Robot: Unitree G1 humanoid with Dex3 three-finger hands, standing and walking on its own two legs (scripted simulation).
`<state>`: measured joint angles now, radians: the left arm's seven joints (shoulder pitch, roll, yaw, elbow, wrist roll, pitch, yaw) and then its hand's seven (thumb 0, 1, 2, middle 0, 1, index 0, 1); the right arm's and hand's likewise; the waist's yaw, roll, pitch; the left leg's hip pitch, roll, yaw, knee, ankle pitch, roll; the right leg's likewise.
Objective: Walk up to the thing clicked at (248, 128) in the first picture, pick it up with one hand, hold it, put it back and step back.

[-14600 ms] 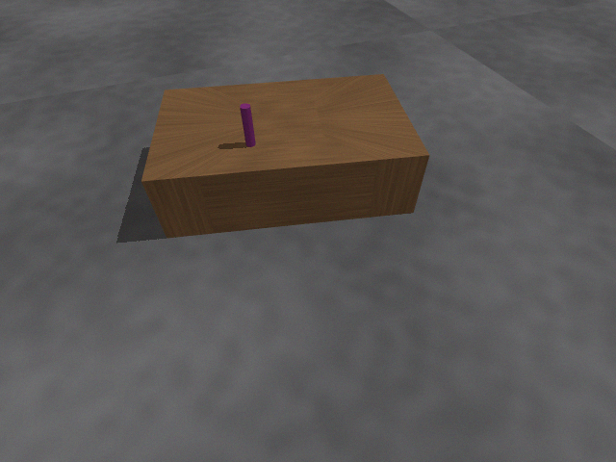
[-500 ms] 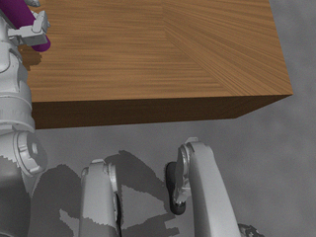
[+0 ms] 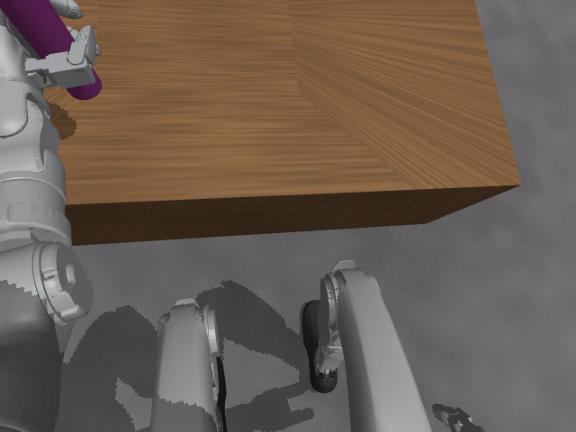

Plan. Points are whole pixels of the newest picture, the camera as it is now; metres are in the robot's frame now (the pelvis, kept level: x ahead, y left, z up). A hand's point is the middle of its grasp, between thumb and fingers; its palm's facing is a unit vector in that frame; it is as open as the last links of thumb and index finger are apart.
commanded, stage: settle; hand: left
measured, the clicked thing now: (45, 32) +0.59 +0.20 +0.04
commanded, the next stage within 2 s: lift in 0.56 s
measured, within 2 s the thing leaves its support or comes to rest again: neither
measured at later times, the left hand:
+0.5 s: hand (64, 26) +0.59 +0.18 +0.05, palm faces +0.10 -0.99 -0.02, open 5.3 cm
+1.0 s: hand (51, 18) +0.57 +0.18 +0.08, palm faces +0.11 -0.99 -0.02, open 5.3 cm
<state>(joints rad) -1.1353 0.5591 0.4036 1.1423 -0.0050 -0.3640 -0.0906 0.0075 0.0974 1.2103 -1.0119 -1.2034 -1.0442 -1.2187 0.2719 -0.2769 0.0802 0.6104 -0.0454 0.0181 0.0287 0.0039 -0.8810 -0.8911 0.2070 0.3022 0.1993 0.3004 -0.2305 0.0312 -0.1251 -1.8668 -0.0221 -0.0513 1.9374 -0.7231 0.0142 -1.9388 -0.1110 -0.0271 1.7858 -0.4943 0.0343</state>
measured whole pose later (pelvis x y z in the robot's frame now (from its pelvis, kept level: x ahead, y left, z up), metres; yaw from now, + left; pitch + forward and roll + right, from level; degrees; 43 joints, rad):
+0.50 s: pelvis +0.01 +0.00 +0.03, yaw +0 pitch +37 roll -4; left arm -1.11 0.55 0.41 1.15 -0.02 -0.39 -0.10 0.01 0.10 1.21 -1.01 -1.20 -1.05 -1.22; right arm 0.27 -0.27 0.07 0.62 -0.04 0.01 0.02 0.00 -0.88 -0.89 0.21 0.30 0.20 0.30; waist -0.23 0.03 -0.13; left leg -1.78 -0.01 -0.05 1.85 -0.72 0.01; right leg -1.86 -0.10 -0.03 1.71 -0.49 0.03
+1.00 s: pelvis +0.01 +0.00 +0.06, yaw +0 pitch +35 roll -4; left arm -1.00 0.49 0.39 1.06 -0.04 -0.38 -0.08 0.01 0.09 1.21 -1.01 -1.20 -1.05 -1.22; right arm 0.27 -0.26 0.06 0.63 -0.03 0.01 0.02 0.01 -0.91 -0.90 0.21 0.30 0.20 0.30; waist -0.20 0.03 -0.14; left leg -1.66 0.00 -0.05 1.75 -0.70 0.01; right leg -1.74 -0.09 -0.04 1.61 -0.48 0.03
